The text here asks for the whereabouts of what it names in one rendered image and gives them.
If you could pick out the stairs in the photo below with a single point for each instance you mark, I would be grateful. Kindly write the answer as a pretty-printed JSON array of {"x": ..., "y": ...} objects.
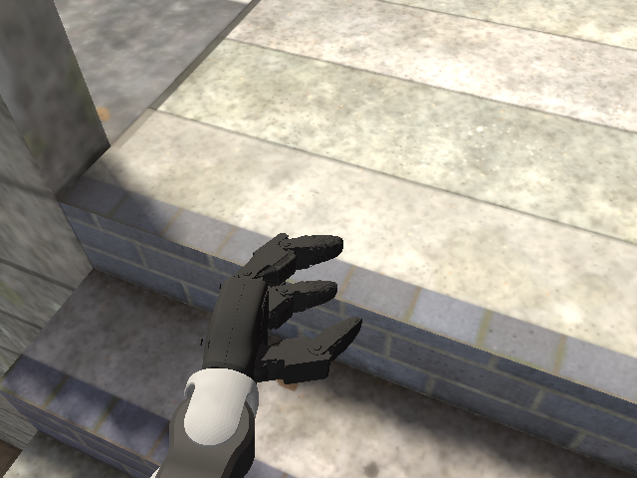
[{"x": 101, "y": 381}]

